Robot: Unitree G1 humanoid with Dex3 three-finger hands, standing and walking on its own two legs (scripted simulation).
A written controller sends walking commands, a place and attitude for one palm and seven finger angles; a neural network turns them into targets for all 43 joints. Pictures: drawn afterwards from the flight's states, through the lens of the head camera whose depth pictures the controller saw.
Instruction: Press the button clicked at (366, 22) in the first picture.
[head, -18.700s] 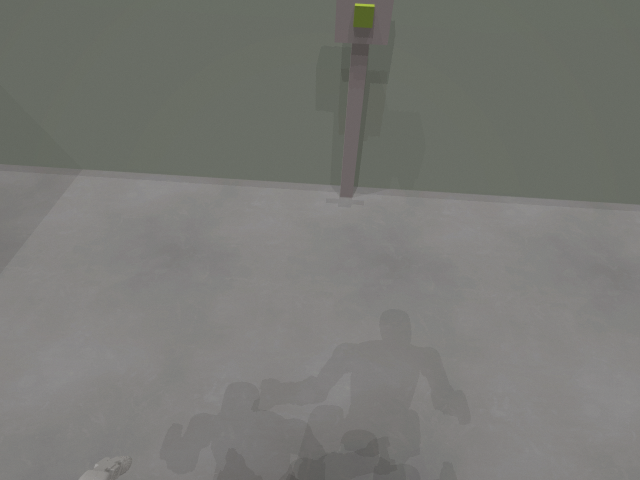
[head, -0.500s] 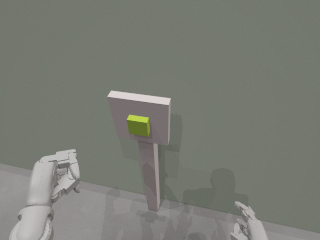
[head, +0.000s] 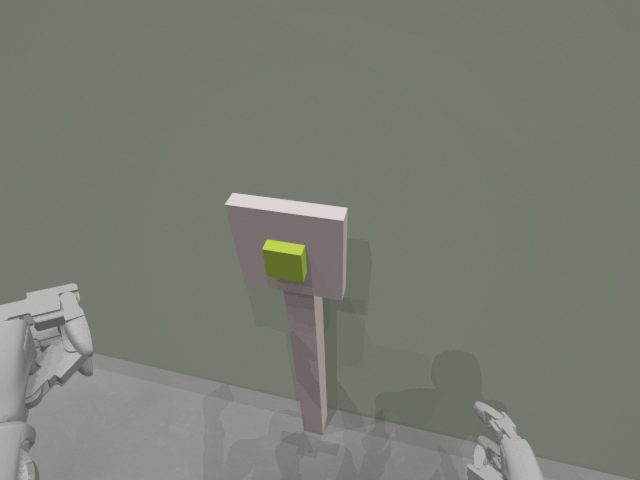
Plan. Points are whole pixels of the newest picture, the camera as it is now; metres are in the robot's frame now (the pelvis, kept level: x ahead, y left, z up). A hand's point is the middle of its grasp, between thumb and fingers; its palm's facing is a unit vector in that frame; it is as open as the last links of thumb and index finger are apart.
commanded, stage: draw the hand back to the body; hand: left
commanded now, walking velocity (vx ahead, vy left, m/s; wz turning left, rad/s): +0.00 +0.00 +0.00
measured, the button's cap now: (286, 259) +0.43 +0.12 +0.04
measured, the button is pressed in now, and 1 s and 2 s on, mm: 0 0 0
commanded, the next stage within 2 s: step back with the hand held close in 0.14 s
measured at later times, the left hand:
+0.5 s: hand (117, 352) +0.18 +0.23 +0.15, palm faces +0.33 -0.83 -0.46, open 3.1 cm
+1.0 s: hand (47, 433) +0.11 +0.24 +0.15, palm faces +0.40 -0.80 -0.44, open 3.1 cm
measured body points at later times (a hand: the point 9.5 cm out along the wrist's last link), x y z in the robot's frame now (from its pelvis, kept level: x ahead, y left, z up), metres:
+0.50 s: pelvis -0.02 -0.01 +0.00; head -0.01 -0.02 +0.45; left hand +0.16 +0.27 +0.17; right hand +0.15 -0.25 -0.08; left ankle -0.04 +0.09 -0.74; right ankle +0.02 -0.11 -0.74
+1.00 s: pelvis -0.09 +0.01 -0.02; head -0.10 +0.02 +0.43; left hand +0.08 +0.29 +0.18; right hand +0.07 -0.23 -0.09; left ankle -0.05 +0.09 -0.74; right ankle +0.02 -0.11 -0.74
